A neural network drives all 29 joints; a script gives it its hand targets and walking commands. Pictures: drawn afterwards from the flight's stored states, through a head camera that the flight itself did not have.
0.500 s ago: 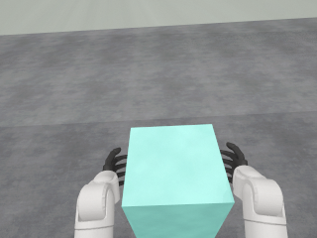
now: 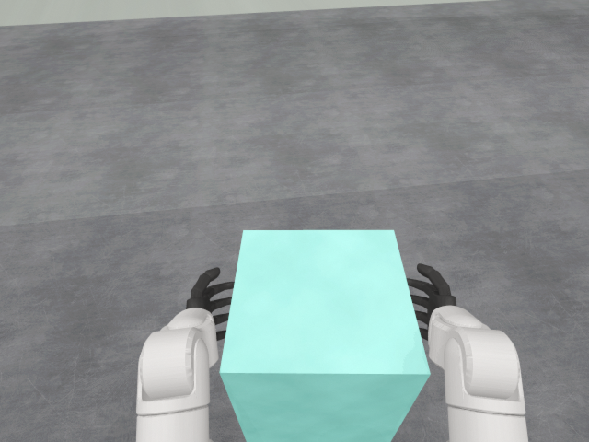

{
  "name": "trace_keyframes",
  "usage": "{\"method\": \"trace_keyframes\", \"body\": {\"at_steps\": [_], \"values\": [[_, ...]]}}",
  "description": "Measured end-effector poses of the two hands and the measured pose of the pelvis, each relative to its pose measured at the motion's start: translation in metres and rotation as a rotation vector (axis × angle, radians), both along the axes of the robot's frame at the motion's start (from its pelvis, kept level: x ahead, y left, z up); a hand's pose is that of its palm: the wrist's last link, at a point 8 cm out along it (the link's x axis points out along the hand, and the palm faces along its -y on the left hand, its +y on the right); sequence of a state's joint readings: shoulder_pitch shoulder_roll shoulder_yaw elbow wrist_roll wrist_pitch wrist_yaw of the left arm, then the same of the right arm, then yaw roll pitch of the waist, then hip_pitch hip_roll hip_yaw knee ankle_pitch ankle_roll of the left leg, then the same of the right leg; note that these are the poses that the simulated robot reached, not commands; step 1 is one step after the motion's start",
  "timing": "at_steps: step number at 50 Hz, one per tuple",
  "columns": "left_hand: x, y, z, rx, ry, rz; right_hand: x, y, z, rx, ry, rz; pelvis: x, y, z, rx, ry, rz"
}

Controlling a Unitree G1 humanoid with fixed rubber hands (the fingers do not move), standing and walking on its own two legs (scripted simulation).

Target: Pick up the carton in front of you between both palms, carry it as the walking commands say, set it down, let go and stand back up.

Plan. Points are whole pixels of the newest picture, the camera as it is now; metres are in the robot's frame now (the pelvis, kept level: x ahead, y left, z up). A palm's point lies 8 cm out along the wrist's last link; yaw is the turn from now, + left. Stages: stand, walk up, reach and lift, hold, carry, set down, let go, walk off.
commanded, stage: carry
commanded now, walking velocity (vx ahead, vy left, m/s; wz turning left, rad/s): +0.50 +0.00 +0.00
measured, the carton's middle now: (317, 340) +0.28 +0.00 -0.02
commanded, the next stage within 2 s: none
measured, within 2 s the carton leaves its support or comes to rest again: neither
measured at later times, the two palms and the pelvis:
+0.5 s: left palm (239, 150) +0.57 +0.12 +0.09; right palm (404, 141) +0.60 -0.17 +0.09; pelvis +0.32 -0.05 +0.01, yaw +4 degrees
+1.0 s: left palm (237, 76) +0.91 +0.16 +0.06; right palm (360, 72) +0.91 -0.14 +0.07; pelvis +0.64 +0.02 +0.01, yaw +0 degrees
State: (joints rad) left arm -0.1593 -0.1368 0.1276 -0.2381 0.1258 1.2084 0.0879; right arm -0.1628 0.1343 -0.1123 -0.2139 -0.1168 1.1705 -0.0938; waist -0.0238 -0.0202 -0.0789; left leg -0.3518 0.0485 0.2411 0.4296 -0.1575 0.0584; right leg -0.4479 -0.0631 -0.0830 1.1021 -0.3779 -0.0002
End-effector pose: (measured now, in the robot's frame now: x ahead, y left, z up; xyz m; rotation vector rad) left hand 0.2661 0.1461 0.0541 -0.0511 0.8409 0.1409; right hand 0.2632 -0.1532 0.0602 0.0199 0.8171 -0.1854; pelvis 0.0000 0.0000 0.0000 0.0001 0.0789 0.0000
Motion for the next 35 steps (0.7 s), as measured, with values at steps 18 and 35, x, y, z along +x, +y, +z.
{"method": "trace_keyframes", "body": {"at_steps": [18,35], "values": [[0.238,-0.025,0.038,0.056,-0.167,0.075,0.263,-0.024,0.027,0.054,-0.166,0.074,0.243,-0.042,-0.013,-0.008,-0.015,0.067],[0.451,-0.006,0.040,0.032,-0.131,0.069,0.472,-0.006,0.033,0.039,-0.131,0.059,0.456,-0.022,0.001,0.016,0.000,0.052]]}}
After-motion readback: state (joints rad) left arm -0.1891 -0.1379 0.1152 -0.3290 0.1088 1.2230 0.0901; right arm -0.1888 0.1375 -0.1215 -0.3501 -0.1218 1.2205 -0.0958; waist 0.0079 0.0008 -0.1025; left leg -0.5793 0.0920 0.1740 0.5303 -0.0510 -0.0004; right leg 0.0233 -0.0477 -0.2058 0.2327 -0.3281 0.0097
